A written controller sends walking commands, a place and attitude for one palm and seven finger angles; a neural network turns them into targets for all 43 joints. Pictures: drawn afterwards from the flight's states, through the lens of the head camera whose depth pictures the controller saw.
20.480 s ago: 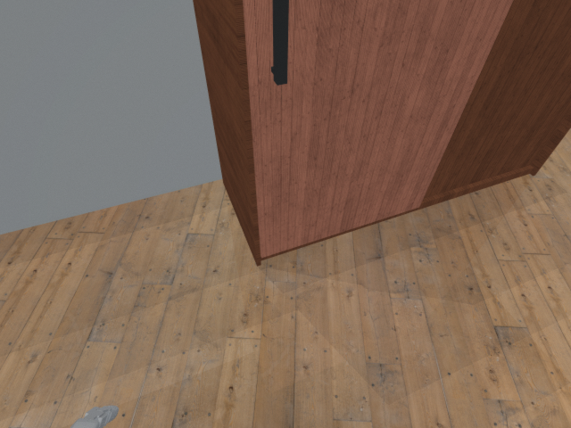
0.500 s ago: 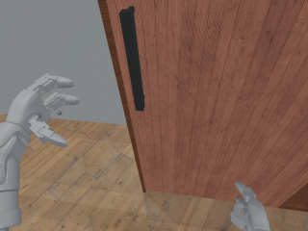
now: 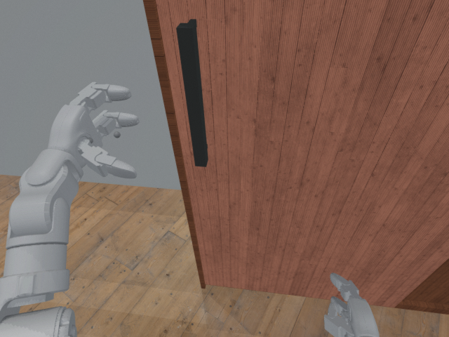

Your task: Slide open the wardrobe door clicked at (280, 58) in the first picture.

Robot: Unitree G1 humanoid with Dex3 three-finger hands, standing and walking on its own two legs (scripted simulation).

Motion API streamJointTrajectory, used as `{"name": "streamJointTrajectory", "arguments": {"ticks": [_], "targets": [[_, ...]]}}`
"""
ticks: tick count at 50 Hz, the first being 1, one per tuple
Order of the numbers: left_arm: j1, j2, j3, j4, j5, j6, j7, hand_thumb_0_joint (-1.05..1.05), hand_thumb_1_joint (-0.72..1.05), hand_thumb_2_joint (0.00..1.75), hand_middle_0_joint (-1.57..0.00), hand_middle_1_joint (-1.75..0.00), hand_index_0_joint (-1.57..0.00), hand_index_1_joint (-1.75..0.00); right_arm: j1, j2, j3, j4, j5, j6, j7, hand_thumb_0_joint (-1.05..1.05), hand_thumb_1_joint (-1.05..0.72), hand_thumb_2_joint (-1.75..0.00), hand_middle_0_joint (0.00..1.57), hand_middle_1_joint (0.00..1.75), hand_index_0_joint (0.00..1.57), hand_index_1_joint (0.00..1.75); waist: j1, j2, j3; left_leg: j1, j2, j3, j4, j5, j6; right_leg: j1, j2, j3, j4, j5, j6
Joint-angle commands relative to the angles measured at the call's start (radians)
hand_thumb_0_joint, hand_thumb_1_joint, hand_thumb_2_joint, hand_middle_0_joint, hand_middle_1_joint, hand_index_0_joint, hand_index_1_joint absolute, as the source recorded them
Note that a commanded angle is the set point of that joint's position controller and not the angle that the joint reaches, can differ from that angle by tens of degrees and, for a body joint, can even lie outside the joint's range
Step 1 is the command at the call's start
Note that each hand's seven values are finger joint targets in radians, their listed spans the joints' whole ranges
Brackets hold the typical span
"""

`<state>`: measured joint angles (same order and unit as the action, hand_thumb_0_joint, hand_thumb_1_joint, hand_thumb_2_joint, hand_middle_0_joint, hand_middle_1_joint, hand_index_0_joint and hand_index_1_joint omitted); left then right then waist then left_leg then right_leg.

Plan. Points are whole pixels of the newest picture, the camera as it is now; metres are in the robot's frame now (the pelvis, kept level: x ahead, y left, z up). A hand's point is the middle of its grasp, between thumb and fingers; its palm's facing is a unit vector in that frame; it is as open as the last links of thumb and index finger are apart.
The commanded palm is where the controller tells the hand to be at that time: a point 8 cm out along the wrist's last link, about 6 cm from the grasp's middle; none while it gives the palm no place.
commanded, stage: move the hooked fingers beside the handle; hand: left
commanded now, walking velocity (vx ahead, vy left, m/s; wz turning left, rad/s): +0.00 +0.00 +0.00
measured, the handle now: (197, 101) +0.49 +0.10 +0.21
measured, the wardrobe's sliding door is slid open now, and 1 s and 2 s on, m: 0.00 0.00 0.00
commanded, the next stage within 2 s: none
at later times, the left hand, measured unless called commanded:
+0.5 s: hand (145, 126) +0.40 +0.18 +0.21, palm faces -0.02 -1.00 -0.04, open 14.0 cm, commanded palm +0.37 +0.23 +0.22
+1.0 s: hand (157, 107) +0.44 +0.16 +0.22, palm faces -0.03 -1.00 +0.00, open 14.0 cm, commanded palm +0.41 +0.22 +0.22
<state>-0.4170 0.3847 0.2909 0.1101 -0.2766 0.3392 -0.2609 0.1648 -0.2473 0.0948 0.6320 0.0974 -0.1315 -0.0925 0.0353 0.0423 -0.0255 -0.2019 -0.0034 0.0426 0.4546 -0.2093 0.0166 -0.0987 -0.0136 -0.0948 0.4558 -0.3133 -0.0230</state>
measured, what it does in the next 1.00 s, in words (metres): stands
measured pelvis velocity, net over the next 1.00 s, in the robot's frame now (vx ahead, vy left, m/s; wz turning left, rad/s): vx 0.01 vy -0.01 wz -0.04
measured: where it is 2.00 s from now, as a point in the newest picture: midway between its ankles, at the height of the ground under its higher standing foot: outside the picture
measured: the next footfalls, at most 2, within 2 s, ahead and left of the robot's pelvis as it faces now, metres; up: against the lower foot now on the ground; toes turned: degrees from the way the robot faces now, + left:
none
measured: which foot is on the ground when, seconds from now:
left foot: down 0.00-1.00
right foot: down 0.00-1.00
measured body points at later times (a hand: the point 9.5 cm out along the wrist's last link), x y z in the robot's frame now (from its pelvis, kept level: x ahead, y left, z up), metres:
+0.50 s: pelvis +0.00 -0.01 +0.00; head -0.01 -0.03 +0.45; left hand +0.39 +0.23 +0.21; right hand +0.15 -0.26 -0.10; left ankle +0.03 +0.11 -0.74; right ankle -0.04 -0.10 -0.74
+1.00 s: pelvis +0.01 -0.01 +0.00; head +0.01 -0.02 +0.45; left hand +0.44 +0.22 +0.22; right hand +0.13 -0.26 -0.11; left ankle +0.03 +0.11 -0.74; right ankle -0.04 -0.10 -0.74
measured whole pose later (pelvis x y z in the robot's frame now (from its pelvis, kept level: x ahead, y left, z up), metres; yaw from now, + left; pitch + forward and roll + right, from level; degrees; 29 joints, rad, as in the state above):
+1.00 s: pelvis +0.01 -0.01 +0.00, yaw -2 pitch +1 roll +1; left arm -0.71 0.39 0.30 0.59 -0.21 0.18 -0.22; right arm 0.28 -0.27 0.05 0.66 0.09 -0.06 -0.08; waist -0.03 0.03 -0.04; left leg -0.23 0.02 0.07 0.43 -0.21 0.01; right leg -0.14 0.01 -0.06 0.43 -0.31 -0.03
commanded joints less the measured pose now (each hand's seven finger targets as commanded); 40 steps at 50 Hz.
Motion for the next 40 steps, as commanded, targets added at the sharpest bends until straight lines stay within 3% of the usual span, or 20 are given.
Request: {"name": "streamJointTrajectory", "arguments": {"ticks": [1,3,6,7,10,11,15,16,17,19,21,23,26,28,30,31,33,34,36,40], "targets": [[-0.356,0.239,0.067,-0.033,0.018,0.013,0.017,0.0,-0.5,0.3,-0.3,-1.2,-0.3,-1.2,-0.124,-0.138,-0.061,-0.154,0.003,-0.024,-0.005,0.0,-0.9,-0.9,0.2,0.3,0.2,0.3,-0.012,-0.033,-0.153,0.158,0.002,-0.075,-0.04,0.154,0.025,-0.115,0.002,0.052,-0.092,0.269,0.002],[-0.427,0.221,0.035,-0.078,0.015,-0.006,0.001,0.0,-0.5,0.3,-0.3,-1.2,-0.3,-1.2,-0.132,-0.131,-0.06,-0.172,0.005,-0.018,-0.005,0.0,-0.9,-0.9,0.2,0.3,0.2,0.3,-0.023,-0.004,-0.196,0.185,0.0,-0.072,-0.033,0.176,0.027,-0.103,-0.002,0.053,-0.082,0.298,0.0],[-0.502,0.221,0.036,-0.189,0.0,-0.086,-0.004,0.0,-0.5,0.3,-0.3,-1.2,-0.3,-1.2,-0.137,-0.121,-0.06,-0.185,0.0,-0.034,-0.003,0.0,-0.9,-0.9,0.2,0.3,0.2,0.3,-0.024,-0.014,-0.281,0.245,0.005,-0.078,-0.019,0.233,0.031,-0.079,0.003,0.052,-0.069,0.345,-0.004],[-0.522,0.229,0.048,-0.212,-0.006,-0.11,-0.003,0.0,-0.5,0.3,-0.3,-1.2,-0.3,-1.2,-0.135,-0.121,-0.06,-0.187,-0.003,-0.038,-0.003,0.0,-0.9,-0.9,0.2,0.3,0.2,0.3,-0.021,0.016,-0.314,0.262,0.0,-0.08,-0.02,0.242,0.03,-0.069,0.003,0.055,-0.065,0.352,-0.006],[-0.57,0.262,0.088,-0.112,-0.008,-0.139,0.015,0.0,-0.5,0.3,-0.3,-1.2,-0.3,-1.2,-0.11,-0.128,-0.062,-0.154,-0.003,-0.037,-0.01,0.0,-0.9,-0.9,0.2,0.3,0.2,0.3,-0.031,-0.011,-0.277,0.246,0.002,-0.077,-0.03,0.206,0.029,-0.086,0.008,0.054,-0.076,0.317,-0.002],[-0.539,0.279,0.102,-0.064,-0.004,-0.134,0.022,0.0,-0.5,0.3,-0.3,-1.2,-0.3,-1.2,-0.1,-0.134,-0.064,-0.143,-0.005,-0.034,-0.009,0.0,-0.9,-0.9,0.2,0.3,0.2,0.3,-0.024,-0.06,-0.248,0.217,0.003,-0.072,-0.03,0.196,0.035,-0.083,0.006,0.062,-0.088,0.316,0.001],[-0.529,0.249,0.062,0.08,0.026,-0.085,0.041,0.0,-0.5,0.3,-0.3,-1.2,-0.3,-1.2,-0.084,-0.139,-0.068,-0.131,0.003,-0.014,-0.008,0.0,-0.9,-0.9,0.2,0.3,0.2,0.3,-0.031,-0.001,-0.171,0.163,-0.001,-0.057,-0.043,0.155,0.03,-0.117,0.0,0.067,-0.096,0.287,0.005],[-0.523,0.257,0.06,0.109,0.033,-0.079,0.042,0.0,-0.5,0.3,-0.3,-1.2,-0.3,-1.2,-0.076,-0.145,-0.073,-0.127,0.003,-0.009,-0.006,0.0,-0.9,-0.9,0.2,0.3,0.2,0.3,-0.03,-0.036,-0.175,0.157,0.003,-0.056,-0.039,0.156,0.032,-0.109,-0.001,0.069,-0.099,0.291,0.006],[-0.561,0.222,0.017,0.099,0.035,-0.079,0.036,0.0,-0.5,0.3,-0.3,-1.2,-0.3,-1.2,-0.079,-0.143,-0.072,-0.133,0.006,-0.006,-0.006,0.0,-0.9,-0.9,0.2,0.3,0.2,0.3,-0.042,-0.011,-0.175,0.164,0.001,-0.054,-0.039,0.16,0.034,-0.116,-0.003,0.072,-0.099,0.301,0.006],[-0.591,0.24,0.03,0.104,0.033,-0.089,0.03,0.0,-0.5,0.3,-0.3,-1.2,-0.3,-1.2,-0.066,-0.146,-0.076,-0.139,0.004,-0.005,-0.005,0.0,-0.9,-0.9,0.2,0.3,0.2,0.3,-0.043,-0.008,-0.21,0.175,-0.001,-0.059,-0.033,0.173,0.034,-0.106,0.0,0.069,-0.092,0.317,0.003],[-0.623,0.247,0.033,0.093,0.024,-0.123,0.021,0.0,-0.5,0.3,-0.3,-1.2,-0.3,-1.2,-0.061,-0.147,-0.08,-0.139,0.003,-0.007,-0.006,0.0,-0.9,-0.9,0.2,0.3,0.2,0.3,-0.046,-0.054,-0.245,0.187,0.002,-0.059,-0.025,0.196,0.039,-0.085,0.001,0.072,-0.087,0.352,0.006],[-0.706,0.254,0.033,0.077,0.019,-0.16,0.015,0.0,-0.5,0.3,-0.3,-1.2,-0.3,-1.2,-0.056,-0.146,-0.078,-0.138,0.001,-0.013,-0.009,0.0,-0.9,-0.9,0.2,0.3,0.2,0.3,-0.056,-0.045,-0.278,0.199,-0.004,-0.057,-0.024,0.2,0.042,-0.071,0.002,0.076,-0.081,0.367,0.007],[-0.714,0.285,0.069,0.056,0.025,-0.205,0.025,0.0,-0.5,0.3,-0.3,-1.2,-0.3,-1.2,-0.041,-0.145,-0.082,-0.131,-0.006,-0.019,-0.004,0.0,-0.9,-0.9,0.2,0.3,0.2,0.3,-0.041,-0.015,-0.334,0.231,-0.002,-0.056,-0.015,0.252,0.043,-0.047,0.003,0.075,-0.07,0.408,0.003],[-0.706,0.287,0.08,0.114,0.03,-0.199,0.035,0.0,-0.5,0.3,-0.3,-1.2,-0.3,-1.2,-0.03,-0.145,-0.082,-0.121,-0.005,-0.014,-0.004,0.0,-0.9,-0.9,0.2,0.3,0.2,0.3,-0.042,-0.02,-0.314,0.21,-0.006,-0.048,-0.016,0.252,0.042,-0.045,0.002,0.079,-0.069,0.43,0.007],[-0.686,0.24,0.044,0.2,0.034,-0.178,0.036,0.0,-0.5,0.3,-0.3,-1.2,-0.3,-1.2,-0.018,-0.148,-0.084,-0.112,-0.002,-0.008,-0.002,0.0,-0.9,-0.9,0.2,0.3,0.2,0.3,-0.05,-0.041,-0.256,0.179,-0.004,-0.044,-0.019,0.222,0.041,-0.08,0.004,0.074,-0.073,0.409,0.01],[-0.656,0.266,0.063,0.265,0.042,-0.164,0.039,0.0,-0.5,0.3,-0.3,-1.2,-0.3,-1.2,-0.005,-0.156,-0.09,-0.101,-0.001,0.0,-0.002,0.0,-0.9,-0.9,0.2,0.3,0.2,0.3,-0.047,-0.08,-0.226,0.158,0.0,-0.041,-0.018,0.212,0.043,-0.09,0.003,0.075,-0.079,0.402,0.013],[-0.674,0.266,0.053,0.308,0.05,-0.145,0.043,0.0,-0.5,0.3,-0.3,-1.2,-0.3,-1.2,0.005,-0.159,-0.09,-0.103,0.001,0.01,-0.001,0.0,-0.9,-0.9,0.2,0.3,0.2,0.3,-0.05,-0.066,-0.204,0.133,-0.002,-0.04,-0.022,0.194,0.041,-0.103,0.002,0.076,-0.079,0.39,0.014],[-0.699,0.225,0.013,0.303,0.053,-0.143,0.04,0.0,-0.5,0.3,-0.3,-1.2,-0.3,-1.2,0.006,-0.158,-0.091,-0.108,0.001,0.013,0.001,0.0,-0.9,-0.9,0.2,0.3,0.2,0.3,-0.059,-0.033,-0.208,0.142,-0.004,-0.036,-0.019,0.202,0.042,-0.113,0.001,0.078,-0.077,0.394,0.012],[-0.727,0.246,0.024,0.303,0.054,-0.158,0.043,0.0,-0.5,0.3,-0.3,-1.2,-0.3,-1.2,0.015,-0.162,-0.097,-0.108,0.0,0.017,0.001,0.0,-0.9,-0.9,0.2,0.3,0.2,0.3,-0.061,-0.063,-0.234,0.151,0.0,-0.037,-0.01,0.216,0.045,-0.102,0.002,0.079,-0.076,0.407,0.012],[-0.837,0.245,0.026,0.195,0.052,-0.23,0.047,0.0,-0.5,0.3,-0.3,-1.2,-0.3,-1.2,0.022,-0.151,-0.097,-0.123,-0.007,0.011,0.0,0.0,-0.9,-0.9,0.2,0.3,0.2,0.3,-0.067,-0.013,-0.347,0.226,-0.001,-0.047,-0.001,0.292,0.045,-0.062,0.009,0.079,-0.056,0.463,0.003]]}}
